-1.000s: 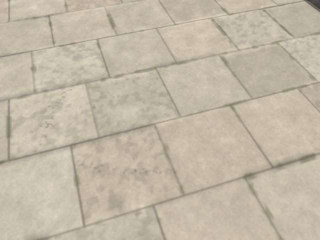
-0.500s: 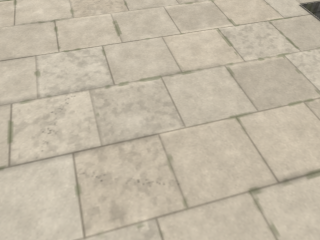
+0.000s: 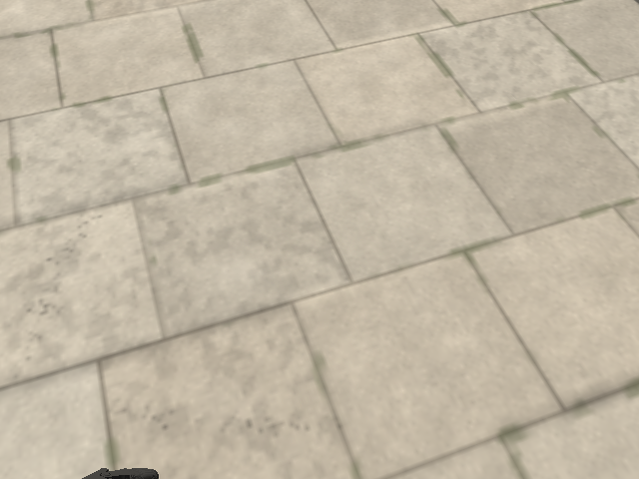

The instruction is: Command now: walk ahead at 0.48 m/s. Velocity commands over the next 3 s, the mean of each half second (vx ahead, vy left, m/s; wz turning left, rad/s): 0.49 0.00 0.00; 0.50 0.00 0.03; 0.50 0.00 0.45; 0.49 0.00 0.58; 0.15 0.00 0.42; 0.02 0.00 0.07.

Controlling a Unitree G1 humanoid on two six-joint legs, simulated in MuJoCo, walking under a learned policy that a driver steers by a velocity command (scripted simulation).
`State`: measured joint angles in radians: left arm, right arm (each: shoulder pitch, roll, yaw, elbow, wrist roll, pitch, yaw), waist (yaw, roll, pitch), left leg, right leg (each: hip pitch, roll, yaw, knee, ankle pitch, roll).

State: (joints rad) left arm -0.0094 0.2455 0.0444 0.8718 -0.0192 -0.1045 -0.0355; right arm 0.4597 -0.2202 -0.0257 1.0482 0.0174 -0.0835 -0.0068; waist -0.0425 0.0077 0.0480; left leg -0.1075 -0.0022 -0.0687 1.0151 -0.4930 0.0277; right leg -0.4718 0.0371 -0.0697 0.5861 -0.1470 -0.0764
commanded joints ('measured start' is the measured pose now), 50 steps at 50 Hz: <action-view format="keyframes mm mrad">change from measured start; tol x32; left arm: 1 195 116 26 29 6 -7 0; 25 526 -19 -27 91 18 21 34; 50 41 132 41 -62 0 -14 1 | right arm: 1 -77 -129 -25 -111 32 -56 -1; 19 -533 -87 -26 -293 5 -25 36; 25 8 -330 -109 -153 -14 -24 38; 50 -78 -207 -75 -85 5 16 -10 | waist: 1 101 -32 -113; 20 100 -59 33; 25 -33 325 -430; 50 74 82 -35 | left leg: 1 -561 83 -37 333 137 38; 20 -522 87 60 -498 473 15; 23 -109 19 114 -526 426 83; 25 515 404 -591 -644 208 303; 32 -18 230 -152 -847 516 199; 50 156 244 -43 -674 815 131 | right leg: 1 510 -339 532 -362 -88 -187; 16 368 -225 143 -475 113 -132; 23 479 -223 95 -38 545 -51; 25 -120 33 69 610 -366 43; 27 -284 -64 182 734 -328 6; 41 -190 -150 83 74 251 69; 50 46 -61 56 -119 85 7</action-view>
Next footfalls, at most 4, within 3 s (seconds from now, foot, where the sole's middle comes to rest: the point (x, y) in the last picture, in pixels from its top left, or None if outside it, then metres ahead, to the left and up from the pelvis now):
0.46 left None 0.45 0.15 -0.76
1.02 right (355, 338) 0.76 -0.08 -0.76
1.58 left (228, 259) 1.00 0.22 -0.76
2.06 right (243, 161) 1.34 0.19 -0.76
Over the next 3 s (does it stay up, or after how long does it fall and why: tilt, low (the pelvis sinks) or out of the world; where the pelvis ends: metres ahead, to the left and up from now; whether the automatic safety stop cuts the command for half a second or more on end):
stays up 1.21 0.27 0.02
